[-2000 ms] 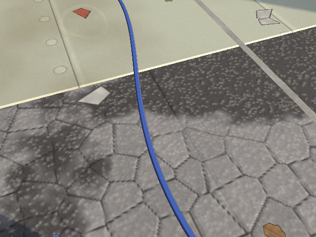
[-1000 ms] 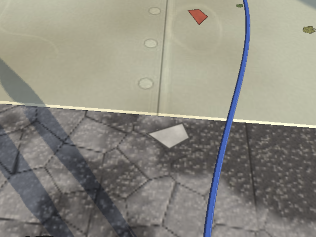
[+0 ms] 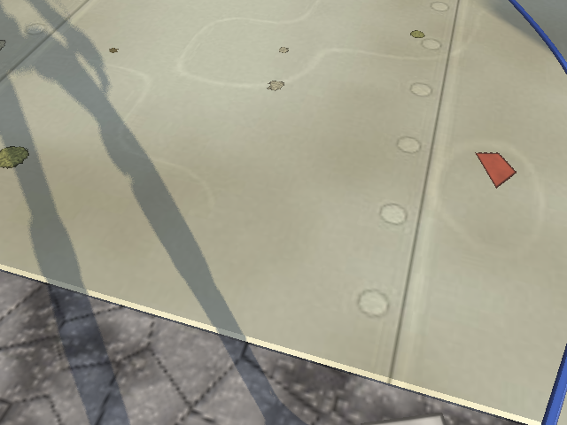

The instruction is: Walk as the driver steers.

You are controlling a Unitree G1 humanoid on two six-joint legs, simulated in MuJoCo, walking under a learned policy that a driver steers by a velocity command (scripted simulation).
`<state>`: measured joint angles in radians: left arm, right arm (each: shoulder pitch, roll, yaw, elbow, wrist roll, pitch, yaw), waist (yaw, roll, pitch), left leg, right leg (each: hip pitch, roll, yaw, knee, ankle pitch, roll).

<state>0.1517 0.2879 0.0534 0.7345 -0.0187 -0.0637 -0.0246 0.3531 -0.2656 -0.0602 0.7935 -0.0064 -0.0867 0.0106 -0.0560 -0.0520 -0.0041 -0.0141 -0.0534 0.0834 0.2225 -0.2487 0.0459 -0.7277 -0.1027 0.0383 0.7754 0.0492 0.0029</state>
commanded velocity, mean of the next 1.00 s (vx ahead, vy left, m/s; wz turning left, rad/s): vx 0.50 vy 0.00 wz -0.51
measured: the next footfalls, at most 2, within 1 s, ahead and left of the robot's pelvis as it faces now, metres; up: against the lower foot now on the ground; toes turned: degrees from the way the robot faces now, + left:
right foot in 0.18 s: +0.29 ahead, -0.14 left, +0.00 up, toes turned -8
left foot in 0.66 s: +0.59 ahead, +0.01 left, +0.00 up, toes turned -26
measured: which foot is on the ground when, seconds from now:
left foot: down 0.00-0.20, up 0.22-0.64, down 0.66-1.00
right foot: up 0.00-0.16, down 0.18-0.66, up 0.68-1.00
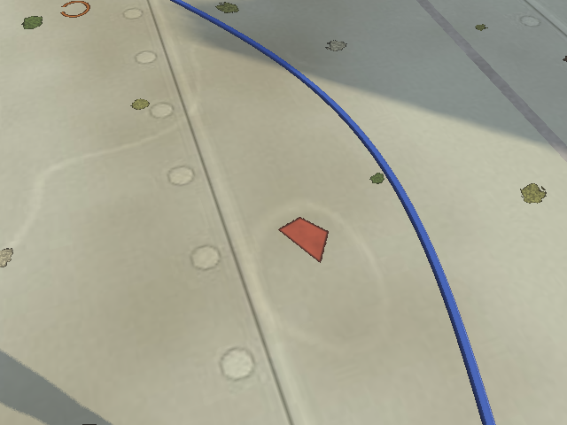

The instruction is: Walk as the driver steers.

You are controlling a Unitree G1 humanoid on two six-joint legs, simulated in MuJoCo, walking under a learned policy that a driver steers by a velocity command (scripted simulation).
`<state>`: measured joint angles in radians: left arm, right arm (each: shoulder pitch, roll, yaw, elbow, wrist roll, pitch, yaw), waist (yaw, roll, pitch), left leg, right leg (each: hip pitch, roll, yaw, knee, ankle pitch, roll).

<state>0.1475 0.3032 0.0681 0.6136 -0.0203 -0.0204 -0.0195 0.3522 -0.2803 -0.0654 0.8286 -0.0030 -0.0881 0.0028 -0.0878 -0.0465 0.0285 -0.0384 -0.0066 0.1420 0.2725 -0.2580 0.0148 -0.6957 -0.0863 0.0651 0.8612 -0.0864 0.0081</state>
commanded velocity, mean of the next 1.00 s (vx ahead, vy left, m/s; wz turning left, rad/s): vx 0.50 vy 0.00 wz -0.09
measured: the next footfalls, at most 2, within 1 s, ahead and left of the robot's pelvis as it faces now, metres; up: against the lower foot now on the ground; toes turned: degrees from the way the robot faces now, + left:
right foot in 0.16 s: +0.26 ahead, -0.15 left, +0.00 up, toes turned -5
left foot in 0.70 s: +0.58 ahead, +0.07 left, +0.00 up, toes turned -2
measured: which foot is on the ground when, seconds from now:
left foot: down 0.00-0.16, up 0.18-0.68, down 0.70-1.00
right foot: up 0.00-0.14, down 0.16-0.72, up 0.74-1.00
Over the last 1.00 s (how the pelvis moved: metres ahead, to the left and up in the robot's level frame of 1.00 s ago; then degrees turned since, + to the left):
0.55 -0.10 0.00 -34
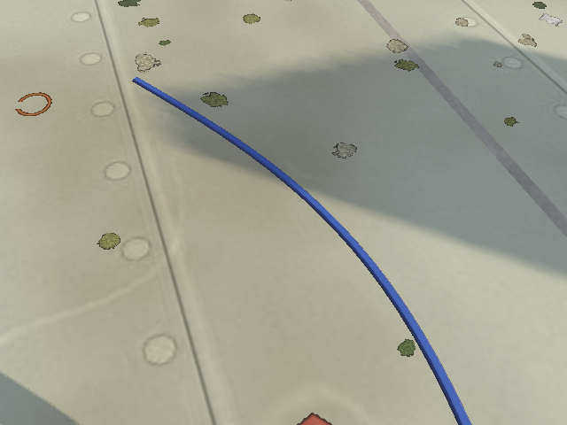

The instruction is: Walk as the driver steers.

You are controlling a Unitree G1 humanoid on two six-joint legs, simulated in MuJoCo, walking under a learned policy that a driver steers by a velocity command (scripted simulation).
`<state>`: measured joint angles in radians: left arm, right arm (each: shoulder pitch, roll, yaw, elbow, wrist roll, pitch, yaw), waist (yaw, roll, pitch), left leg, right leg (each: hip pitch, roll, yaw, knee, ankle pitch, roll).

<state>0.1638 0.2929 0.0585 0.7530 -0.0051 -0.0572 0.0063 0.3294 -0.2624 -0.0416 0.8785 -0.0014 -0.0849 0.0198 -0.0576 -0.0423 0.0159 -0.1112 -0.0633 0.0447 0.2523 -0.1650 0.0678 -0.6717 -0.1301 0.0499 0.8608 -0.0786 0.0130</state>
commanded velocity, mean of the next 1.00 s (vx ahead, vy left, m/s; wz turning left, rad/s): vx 0.50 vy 0.00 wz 0.37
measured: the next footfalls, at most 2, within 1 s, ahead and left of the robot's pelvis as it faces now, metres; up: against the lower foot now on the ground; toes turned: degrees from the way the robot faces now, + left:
right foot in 0.24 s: +0.31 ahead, -0.16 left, +0.00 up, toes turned -1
left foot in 0.78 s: +0.56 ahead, +0.13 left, +0.00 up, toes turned +21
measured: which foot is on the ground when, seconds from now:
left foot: down 0.00-0.24, up 0.26-0.76, down 0.78-1.00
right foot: up 0.00-0.22, down 0.24-0.76, up 0.78-1.00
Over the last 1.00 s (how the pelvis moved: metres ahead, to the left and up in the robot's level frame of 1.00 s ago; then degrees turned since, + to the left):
0.56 -0.01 0.01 -3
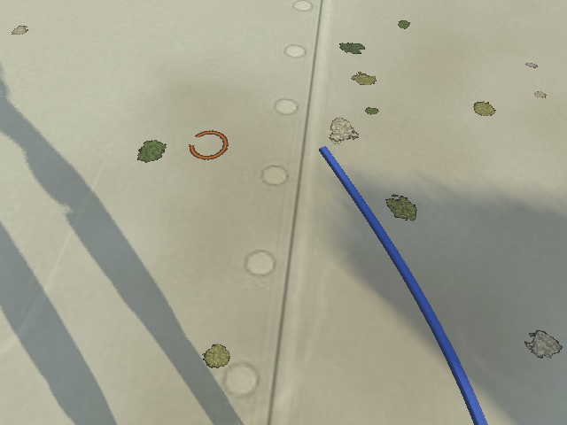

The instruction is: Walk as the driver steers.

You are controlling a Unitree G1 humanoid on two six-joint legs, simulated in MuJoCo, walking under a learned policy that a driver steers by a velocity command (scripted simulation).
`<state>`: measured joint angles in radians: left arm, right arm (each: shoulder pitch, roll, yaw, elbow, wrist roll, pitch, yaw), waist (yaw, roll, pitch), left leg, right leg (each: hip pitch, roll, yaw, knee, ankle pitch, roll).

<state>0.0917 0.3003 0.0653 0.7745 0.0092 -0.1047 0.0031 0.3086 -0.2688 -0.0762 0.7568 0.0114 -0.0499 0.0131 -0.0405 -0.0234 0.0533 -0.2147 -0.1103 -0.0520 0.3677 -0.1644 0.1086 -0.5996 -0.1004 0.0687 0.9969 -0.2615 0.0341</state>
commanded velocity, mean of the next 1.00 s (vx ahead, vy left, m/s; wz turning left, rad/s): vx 0.28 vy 0.00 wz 0.27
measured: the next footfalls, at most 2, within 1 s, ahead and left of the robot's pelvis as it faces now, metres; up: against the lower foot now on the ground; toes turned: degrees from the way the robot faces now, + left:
right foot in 0.26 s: +0.35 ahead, -0.14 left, +0.00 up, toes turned +13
left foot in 0.70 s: +0.44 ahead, +0.16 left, +0.00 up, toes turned +20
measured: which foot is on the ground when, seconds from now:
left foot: down 0.00-0.28, up 0.30-0.68, down 0.70-1.00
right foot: up 0.00-0.24, down 0.26-0.70, up 0.72-1.00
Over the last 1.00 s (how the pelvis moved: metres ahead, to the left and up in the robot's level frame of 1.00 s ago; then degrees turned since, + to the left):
0.53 0.06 0.00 26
